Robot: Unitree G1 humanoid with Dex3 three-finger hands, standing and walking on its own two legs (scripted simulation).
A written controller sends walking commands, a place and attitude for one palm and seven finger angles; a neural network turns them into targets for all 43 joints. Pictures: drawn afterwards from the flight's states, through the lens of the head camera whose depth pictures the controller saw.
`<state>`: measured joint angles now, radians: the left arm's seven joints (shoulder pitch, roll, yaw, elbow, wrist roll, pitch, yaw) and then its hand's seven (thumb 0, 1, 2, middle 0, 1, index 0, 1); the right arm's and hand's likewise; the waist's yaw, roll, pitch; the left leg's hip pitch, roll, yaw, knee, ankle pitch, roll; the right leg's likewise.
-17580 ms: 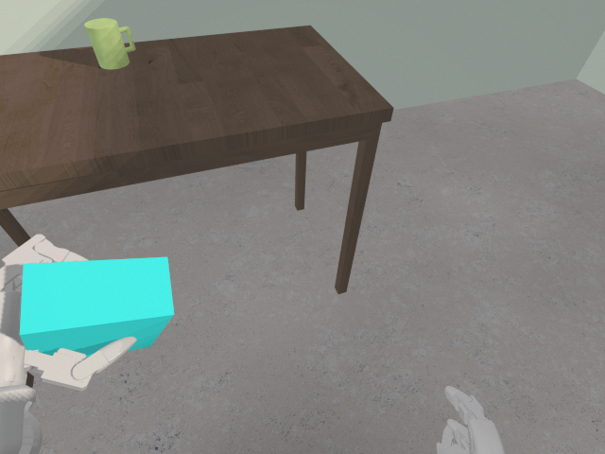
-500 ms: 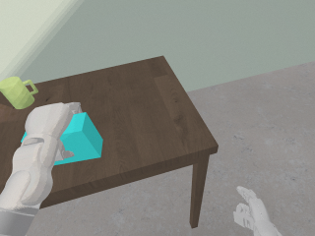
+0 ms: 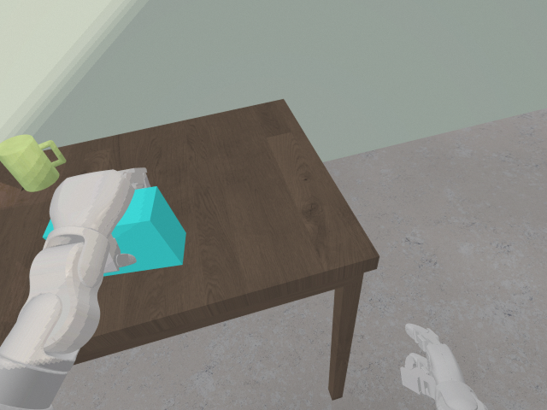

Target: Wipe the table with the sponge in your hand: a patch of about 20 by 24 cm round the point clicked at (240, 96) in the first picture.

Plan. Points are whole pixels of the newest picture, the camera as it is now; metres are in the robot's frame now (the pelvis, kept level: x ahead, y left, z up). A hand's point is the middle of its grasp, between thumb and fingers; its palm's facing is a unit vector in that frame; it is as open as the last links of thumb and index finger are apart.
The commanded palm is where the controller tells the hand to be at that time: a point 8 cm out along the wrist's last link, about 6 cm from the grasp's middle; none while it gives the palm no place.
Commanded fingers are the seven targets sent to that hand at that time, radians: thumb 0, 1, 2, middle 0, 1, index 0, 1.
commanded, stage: move the sponge above the wiping area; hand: left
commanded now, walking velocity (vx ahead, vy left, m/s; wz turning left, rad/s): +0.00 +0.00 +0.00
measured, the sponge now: (129, 241) +0.29 +0.26 +0.12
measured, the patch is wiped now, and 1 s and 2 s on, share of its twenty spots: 0.00 0.00 0.00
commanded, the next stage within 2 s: lower the sponge onto the table in 1.54 s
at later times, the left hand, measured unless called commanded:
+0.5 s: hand (101, 225) +0.27 +0.27 +0.17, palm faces +0.14 +0.00 -0.99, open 9.8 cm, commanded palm +0.23 +0.30 +0.24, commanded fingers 0.00 0.10 1.30 -1.20 -1.60 -1.20 -1.60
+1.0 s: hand (89, 222) +0.27 +0.29 +0.18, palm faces +0.16 +0.01 -0.99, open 9.8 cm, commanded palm +0.24 +0.30 +0.24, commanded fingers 0.00 0.10 1.30 -1.20 -1.60 -1.20 -1.60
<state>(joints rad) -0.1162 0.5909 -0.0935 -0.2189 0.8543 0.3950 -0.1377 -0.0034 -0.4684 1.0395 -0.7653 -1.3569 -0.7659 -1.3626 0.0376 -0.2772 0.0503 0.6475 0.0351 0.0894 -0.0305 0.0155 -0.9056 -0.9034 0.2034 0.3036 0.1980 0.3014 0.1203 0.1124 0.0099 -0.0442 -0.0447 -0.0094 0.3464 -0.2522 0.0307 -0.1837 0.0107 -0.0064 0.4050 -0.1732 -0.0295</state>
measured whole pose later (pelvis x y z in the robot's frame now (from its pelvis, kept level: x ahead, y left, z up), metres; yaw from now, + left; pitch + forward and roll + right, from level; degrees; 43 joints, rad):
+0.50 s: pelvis -0.01 -0.01 +0.00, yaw +1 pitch -4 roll +1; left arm -0.14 0.64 -0.05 -0.14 0.84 0.34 -0.11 0.00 -0.47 1.04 -0.77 -1.36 -0.77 -1.36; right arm 0.04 -0.28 0.04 0.68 0.04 0.06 -0.06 0.02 -0.91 -0.90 0.20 0.30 0.20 0.30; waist 0.12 0.10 0.02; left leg -0.04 -0.03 -0.02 0.36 -0.25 0.01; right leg -0.17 0.02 -0.02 0.40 -0.16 -0.05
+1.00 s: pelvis -0.02 -0.01 +0.00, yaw +0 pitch -4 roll +1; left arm -0.17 0.65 -0.01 -0.06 0.83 0.30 -0.08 0.00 -0.47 1.04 -0.77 -1.36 -0.77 -1.36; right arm 0.07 -0.28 0.04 0.69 0.04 0.06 -0.07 0.02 -0.91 -0.90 0.20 0.30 0.20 0.30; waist 0.12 0.10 0.03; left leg -0.05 -0.03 -0.02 0.37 -0.25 0.01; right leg -0.18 0.02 -0.02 0.40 -0.15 -0.05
